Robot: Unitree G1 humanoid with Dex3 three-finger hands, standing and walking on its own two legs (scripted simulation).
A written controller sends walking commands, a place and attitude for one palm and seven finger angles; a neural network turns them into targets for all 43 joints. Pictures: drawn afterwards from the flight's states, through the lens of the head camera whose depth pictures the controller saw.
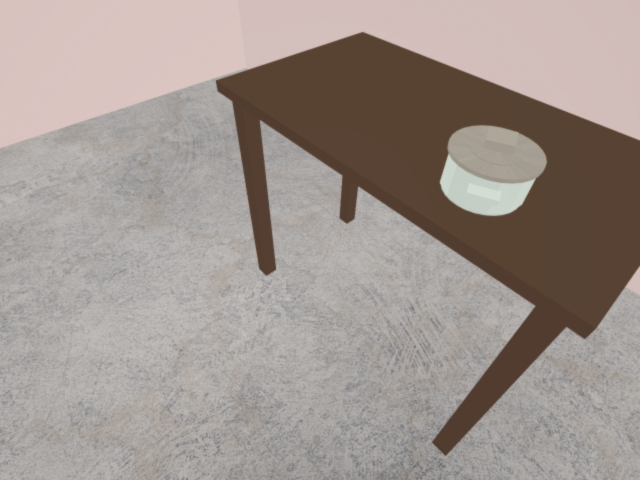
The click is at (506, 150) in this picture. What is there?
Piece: lid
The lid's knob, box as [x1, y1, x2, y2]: [483, 126, 518, 154]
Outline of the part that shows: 489,126 483,147 512,154 516,144 518,132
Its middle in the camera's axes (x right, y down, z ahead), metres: +0.30 -0.17 +0.65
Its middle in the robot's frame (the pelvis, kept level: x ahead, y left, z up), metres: +0.63 -0.27 +0.12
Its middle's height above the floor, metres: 0.90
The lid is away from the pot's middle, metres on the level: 0.00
